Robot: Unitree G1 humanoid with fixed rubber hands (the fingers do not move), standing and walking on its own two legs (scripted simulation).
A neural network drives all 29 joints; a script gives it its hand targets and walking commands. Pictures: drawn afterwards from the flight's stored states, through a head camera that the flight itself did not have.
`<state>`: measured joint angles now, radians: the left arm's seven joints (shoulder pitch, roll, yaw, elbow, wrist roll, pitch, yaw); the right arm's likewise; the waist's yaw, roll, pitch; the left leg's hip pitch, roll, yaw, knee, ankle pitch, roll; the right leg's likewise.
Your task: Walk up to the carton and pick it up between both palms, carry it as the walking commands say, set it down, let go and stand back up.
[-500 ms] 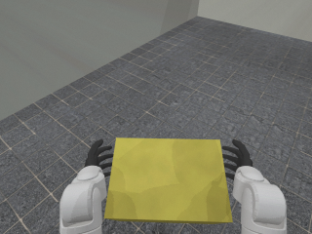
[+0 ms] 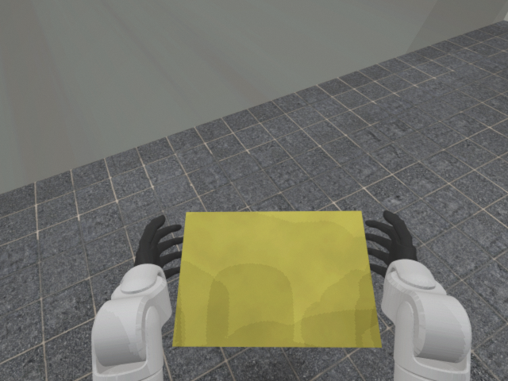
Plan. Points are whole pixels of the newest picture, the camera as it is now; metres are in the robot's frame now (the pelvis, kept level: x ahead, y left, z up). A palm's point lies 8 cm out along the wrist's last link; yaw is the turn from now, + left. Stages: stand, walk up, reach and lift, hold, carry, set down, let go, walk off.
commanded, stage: carry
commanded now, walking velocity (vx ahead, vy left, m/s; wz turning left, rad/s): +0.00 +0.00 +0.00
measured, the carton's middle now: (272, 282) +0.28 +0.01 +0.00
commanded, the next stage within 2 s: hold in 1.40 s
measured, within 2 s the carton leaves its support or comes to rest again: neither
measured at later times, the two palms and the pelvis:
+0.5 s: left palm (157, 223) +0.33 +0.19 +0.09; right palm (376, 221) +0.34 -0.14 +0.09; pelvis +0.09 +0.02 -0.01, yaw +1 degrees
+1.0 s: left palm (161, 228) +0.32 +0.18 +0.09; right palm (386, 230) +0.32 -0.15 +0.10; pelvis +0.07 +0.01 -0.01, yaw +1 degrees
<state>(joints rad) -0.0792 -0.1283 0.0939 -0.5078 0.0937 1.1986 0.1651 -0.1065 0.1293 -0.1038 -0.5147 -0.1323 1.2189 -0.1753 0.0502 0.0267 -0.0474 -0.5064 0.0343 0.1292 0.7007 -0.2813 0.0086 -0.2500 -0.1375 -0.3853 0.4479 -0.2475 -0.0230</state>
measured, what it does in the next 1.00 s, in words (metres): steps on the spot: left foot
